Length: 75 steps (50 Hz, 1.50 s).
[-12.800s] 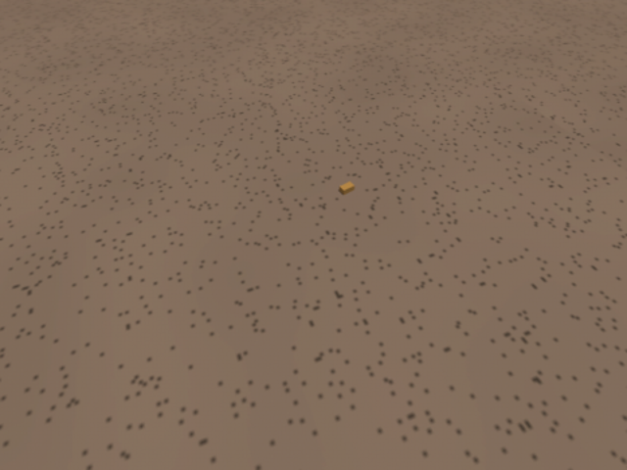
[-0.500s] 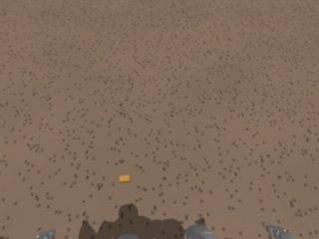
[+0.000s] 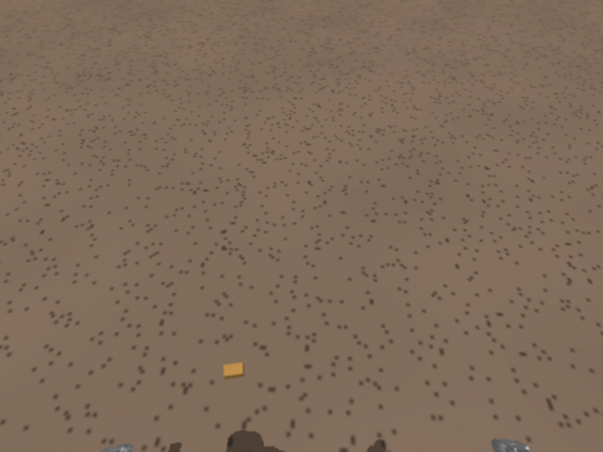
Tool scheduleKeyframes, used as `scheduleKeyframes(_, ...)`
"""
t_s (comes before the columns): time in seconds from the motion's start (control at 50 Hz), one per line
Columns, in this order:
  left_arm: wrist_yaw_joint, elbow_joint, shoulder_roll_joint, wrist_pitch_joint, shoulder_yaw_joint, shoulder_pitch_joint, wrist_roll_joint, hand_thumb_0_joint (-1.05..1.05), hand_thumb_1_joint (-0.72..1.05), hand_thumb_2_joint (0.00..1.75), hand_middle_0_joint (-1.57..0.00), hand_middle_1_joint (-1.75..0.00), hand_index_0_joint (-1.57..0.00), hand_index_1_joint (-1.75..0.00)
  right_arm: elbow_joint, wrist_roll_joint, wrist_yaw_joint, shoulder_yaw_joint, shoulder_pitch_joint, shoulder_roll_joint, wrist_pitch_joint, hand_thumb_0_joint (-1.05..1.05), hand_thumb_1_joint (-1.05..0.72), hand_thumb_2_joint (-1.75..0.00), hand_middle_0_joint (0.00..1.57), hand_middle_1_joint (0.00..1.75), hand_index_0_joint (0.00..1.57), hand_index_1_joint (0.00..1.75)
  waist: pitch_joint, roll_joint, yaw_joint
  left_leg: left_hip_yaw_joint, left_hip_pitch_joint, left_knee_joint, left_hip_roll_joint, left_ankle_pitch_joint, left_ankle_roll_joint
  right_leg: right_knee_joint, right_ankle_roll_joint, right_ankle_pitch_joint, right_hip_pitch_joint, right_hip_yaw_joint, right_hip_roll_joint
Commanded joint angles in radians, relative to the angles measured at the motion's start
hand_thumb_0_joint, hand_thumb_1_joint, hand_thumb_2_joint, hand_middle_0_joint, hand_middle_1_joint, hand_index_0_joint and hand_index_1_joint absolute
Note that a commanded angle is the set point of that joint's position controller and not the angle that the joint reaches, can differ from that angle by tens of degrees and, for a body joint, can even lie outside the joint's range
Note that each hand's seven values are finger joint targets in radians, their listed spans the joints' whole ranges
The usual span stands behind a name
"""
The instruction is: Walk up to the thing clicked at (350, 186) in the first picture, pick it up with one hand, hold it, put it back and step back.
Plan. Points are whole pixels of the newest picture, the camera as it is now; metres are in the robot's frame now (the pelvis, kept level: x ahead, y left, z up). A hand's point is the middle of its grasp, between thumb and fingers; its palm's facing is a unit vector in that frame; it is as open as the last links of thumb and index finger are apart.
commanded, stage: walk up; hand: left
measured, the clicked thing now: (233, 370) +0.49 +0.23 -0.77
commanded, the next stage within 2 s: stand in 0.92 s
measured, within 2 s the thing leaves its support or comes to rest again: neither
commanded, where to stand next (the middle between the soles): +0.04 -0.02 m, yaw +2 degrees
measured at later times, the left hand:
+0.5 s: hand out of the picture +0.07 +0.23 -0.15, palm faces +0.01 -0.95 -0.32, open 7.4 cm
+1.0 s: hand out of the picture +0.09 +0.23 -0.15, palm faces -0.01 -0.95 -0.32, open 7.4 cm
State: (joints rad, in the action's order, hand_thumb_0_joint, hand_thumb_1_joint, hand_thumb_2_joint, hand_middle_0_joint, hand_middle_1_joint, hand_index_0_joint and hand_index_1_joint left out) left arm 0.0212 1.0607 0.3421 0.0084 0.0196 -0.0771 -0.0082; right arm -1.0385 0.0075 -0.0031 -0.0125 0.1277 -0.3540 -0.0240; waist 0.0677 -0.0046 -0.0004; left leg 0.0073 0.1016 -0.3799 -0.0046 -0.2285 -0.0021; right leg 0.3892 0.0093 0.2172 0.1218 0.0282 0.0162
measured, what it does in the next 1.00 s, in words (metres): stands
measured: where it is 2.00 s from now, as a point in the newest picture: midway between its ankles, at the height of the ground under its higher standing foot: outside the picture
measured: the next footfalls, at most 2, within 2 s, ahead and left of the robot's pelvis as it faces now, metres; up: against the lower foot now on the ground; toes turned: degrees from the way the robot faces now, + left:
none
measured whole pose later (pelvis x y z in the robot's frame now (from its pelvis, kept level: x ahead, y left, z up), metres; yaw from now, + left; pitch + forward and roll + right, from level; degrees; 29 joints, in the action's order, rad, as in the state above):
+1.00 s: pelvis +0.00 -0.01 +0.00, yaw -1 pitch -2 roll +0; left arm 0.01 1.12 0.33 0.00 0.03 -0.09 -0.01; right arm -1.10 0.01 -0.01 -0.01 0.13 -0.35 -0.02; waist 0.05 0.00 0.00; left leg 0.01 0.08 -0.31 -0.03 -0.19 -0.03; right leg 0.31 0.03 0.17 0.10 0.03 0.04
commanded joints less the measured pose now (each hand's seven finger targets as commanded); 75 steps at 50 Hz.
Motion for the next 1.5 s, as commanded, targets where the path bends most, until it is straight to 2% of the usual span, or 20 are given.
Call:
scheduleKeyframes(0.0,-0.015,-0.043,0.215,-0.023,0.049,0.040,-0.002,0.00,0.90,0.90,-0.20,-0.30,-0.20,-0.30,0.044,0.001,-0.015,-0.043,-0.045,-0.214,-0.028,0.00,-0.90,-0.90,0.20,0.30,0.20,0.30,-0.097,0.003,0.003,-0.094,-0.010,0.075,-0.118,0.171,0.033,-0.084,0.041,-0.199,-0.040,0.102,-0.125)
scheduleKeyframes(0.06,-0.014,-0.033,0.211,-0.023,0.052,0.044,-0.003,0.00,0.90,0.90,-0.20,-0.30,-0.20,-0.30,0.036,0.002,-0.017,-0.044,-0.049,-0.214,-0.029,0.00,-0.90,-0.90,0.20,0.30,0.20,0.30,-0.101,0.007,0.001,-0.089,-0.012,0.081,-0.117,0.175,0.030,-0.091,0.041,-0.218,-0.047,0.103,-0.127)
scheduleKeyframes(0.2,-0.014,-0.015,0.212,-0.024,0.055,0.051,-0.005,0.00,0.90,0.90,-0.20,-0.30,-0.20,-0.30,0.024,0.006,-0.015,-0.042,-0.049,-0.208,-0.024,0.00,-0.90,-0.90,0.20,0.30,0.20,0.30,-0.070,0.004,-0.001,-0.081,-0.002,0.097,-0.113,0.113,0.024,-0.126,0.035,-0.158,-0.021,0.111,-0.124)
scheduleKeyframes(0.26,-0.014,-0.010,0.215,-0.026,0.057,0.047,-0.006,0.00,0.90,0.90,-0.20,-0.30,-0.20,-0.30,0.019,0.005,-0.016,-0.043,-0.043,-0.209,-0.023,0.00,-0.90,-0.90,0.20,0.30,0.20,0.30,-0.092,-0.007,-0.004,-0.078,-0.018,0.089,-0.116,0.130,0.027,-0.128,0.036,-0.170,-0.025,0.113,-0.126)
scheduleKeyframes(0.52,-0.016,-0.005,0.210,-0.023,0.060,0.033,-0.004,0.00,0.90,0.90,-0.20,-0.30,-0.20,-0.30,-0.005,0.004,-0.021,-0.044,-0.020,-0.211,-0.023,0.00,-0.90,-0.90,0.20,0.30,0.20,0.30,-0.088,-0.007,-0.010,-0.080,-0.023,0.097,-0.124,0.142,0.028,-0.120,0.038,-0.173,-0.022,0.113,-0.121)
scheduleKeyframes(0.62,-0.017,0.001,0.209,-0.021,0.061,0.022,-0.001,0.00,0.90,0.90,-0.20,-0.30,-0.20,-0.30,-0.003,0.003,-0.021,-0.038,-0.030,-0.208,-0.024,0.00,-0.90,-0.90,0.20,0.30,0.20,0.30,-0.075,0.004,0.001,-0.080,-0.019,0.097,-0.121,0.156,0.027,-0.116,0.033,-0.170,-0.012,0.112,-0.117)
scheduleKeyframes(0.7,-0.017,0.000,0.206,-0.020,0.061,0.020,-0.003,0.00,0.90,0.90,-0.20,-0.30,-0.20,-0.30,-0.004,0.004,-0.022,-0.040,-0.031,-0.210,-0.024,0.00,-0.90,-0.90,0.20,0.30,0.20,0.30,-0.083,-0.006,-0.003,-0.079,-0.023,0.092,-0.124,0.157,0.031,-0.120,0.035,-0.167,-0.011,0.109,-0.116)
scheduleKeyframes(0.88,-0.016,-0.004,0.207,-0.020,0.059,0.032,-0.001,0.00,0.90,0.90,-0.20,-0.30,-0.20,-0.30,-0.006,0.004,-0.021,-0.033,-0.026,-0.208,-0.026,0.00,-0.90,-0.90,0.20,0.30,0.20,0.30,-0.091,0.006,-0.003,-0.077,-0.016,0.100,-0.127,0.188,0.027,-0.109,0.031,-0.211,-0.031,0.111,-0.118)
scheduleKeyframes(0.9,-0.019,-0.005,0.208,-0.030,0.044,0.025,0.000,0.00,0.90,0.90,-0.20,-0.30,-0.20,-0.30,-0.010,0.006,-0.019,-0.029,-0.044,-0.206,-0.020,0.00,-0.90,-0.90,0.20,0.30,0.20,0.30,-0.078,0.044,0.002,-0.081,-0.017,0.104,-0.134,0.183,0.019,-0.116,0.026,-0.227,-0.027,0.114,-0.133)
scheduleKeyframes(0.96,-0.024,-0.001,0.218,-0.039,0.040,0.025,-0.001,0.00,0.90,0.90,-0.20,-0.30,-0.20,-0.30,-0.010,0.003,-0.015,-0.028,-0.043,-0.204,-0.014,0.00,-0.90,-0.90,0.20,0.30,0.20,0.30,-0.095,0.019,-0.004,-0.083,-0.028,0.110,-0.133,0.181,0.017,-0.117,0.024,-0.241,-0.041,0.109,-0.131)
scheduleKeyframes(1.06,-0.026,0.001,0.222,-0.043,0.029,0.027,0.003,0.00,0.90,0.90,-0.20,-0.30,-0.20,-0.30,-0.022,0.003,-0.009,-0.025,-0.041,-0.208,-0.010,0.00,-0.90,-0.90,0.20,0.30,0.20,0.30,-0.083,0.001,-0.004,-0.085,-0.034,0.118,-0.131,0.160,0.016,-0.128,0.020,-0.205,-0.020,0.110,-0.132)
scheduleKeyframes(1.16,-0.029,0.002,0.221,-0.047,0.021,0.016,0.001,0.00,0.90,0.90,-0.20,-0.30,-0.20,-0.30,-0.023,0.001,-0.007,-0.028,-0.047,-0.212,-0.009,0.00,-0.90,-0.90,0.20,0.30,0.20,0.30,-0.119,0.001,-0.006,-0.085,-0.062,0.107,-0.135,0.207,0.018,-0.117,0.018,-0.270,-0.042,0.100,-0.135)
scheduleKeyframes(1.22,-0.031,0.006,0.221,-0.047,0.016,0.012,0.003,0.00,0.90,0.90,-0.20,-0.30,-0.20,-0.30,-0.030,0.001,-0.006,-0.027,-0.047,-0.211,-0.007,0.00,-0.90,-0.90,0.20,0.30,0.20,0.30,-0.090,-0.003,-0.006,-0.088,-0.051,0.114,-0.133,0.180,0.018,-0.127,0.017,-0.238,-0.022,0.102,-0.132)
scheduleKeyframes(1.26,-0.033,0.000,0.228,-0.047,0.017,0.015,0.002,0.00,0.90,0.90,-0.20,-0.30,-0.20,-0.30,-0.029,0.004,-0.005,-0.026,-0.037,-0.208,-0.007,0.00,-0.90,-0.90,0.20,0.30,0.20,0.30,-0.098,-0.003,-0.008,-0.083,-0.043,0.116,-0.131,0.185,0.017,-0.124,0.019,-0.250,-0.030,0.103,-0.137)
scheduleKeyframes(1.34,-0.033,0.002,0.225,-0.047,0.014,0.009,0.003,0.00,0.90,0.90,-0.20,-0.30,-0.20,-0.30,-0.034,0.002,-0.004,-0.025,-0.038,-0.209,-0.004,0.00,-0.90,-0.90,0.20,0.30,0.20,0.30,-0.088,-0.001,-0.007,-0.088,-0.036,0.119,-0.131,0.153,0.020,-0.131,0.016,-0.213,-0.017,0.104,-0.134)
scheduleKeyframes(1.38,-0.034,0.004,0.230,-0.050,0.013,0.004,0.003,0.00,0.90,0.90,-0.20,-0.30,-0.20,-0.30,-0.032,0.002,-0.003,-0.025,-0.044,-0.206,-0.005,0.00,-0.90,-0.90,0.20,0.30,0.20,0.30,-0.096,-0.003,-0.007,-0.089,-0.045,0.115,-0.133,0.176,0.019,-0.127,0.017,-0.237,-0.028,0.102,-0.137)
scheduleKeyframes(1.42,-0.034,0.004,0.234,-0.046,0.016,0.011,0.004,0.00,0.90,0.90,-0.20,-0.30,-0.20,-0.30,-0.036,0.003,-0.005,-0.022,-0.035,-0.204,-0.004,0.00,-0.90,-0.90,0.20,0.30,0.20,0.30,-0.076,0.003,-0.006,-0.090,-0.029,0.124,-0.131,0.150,0.019,-0.126,0.017,-0.211,-0.015,0.107,-0.135)
scheduleKeyframes(1.48,-0.034,0.006,0.232,-0.048,0.012,-0.003,0.003,0.00,0.90,0.90,-0.20,-0.30,-0.20,-0.30,-0.034,0.002,-0.003,-0.025,-0.041,-0.210,-0.005,0.00,-0.90,-0.90,0.20,0.30,0.20,0.30,-0.087,0.006,-0.004,-0.091,-0.038,0.122,-0.133,0.169,0.021,-0.124,0.017,-0.213,-0.020,0.098,-0.134)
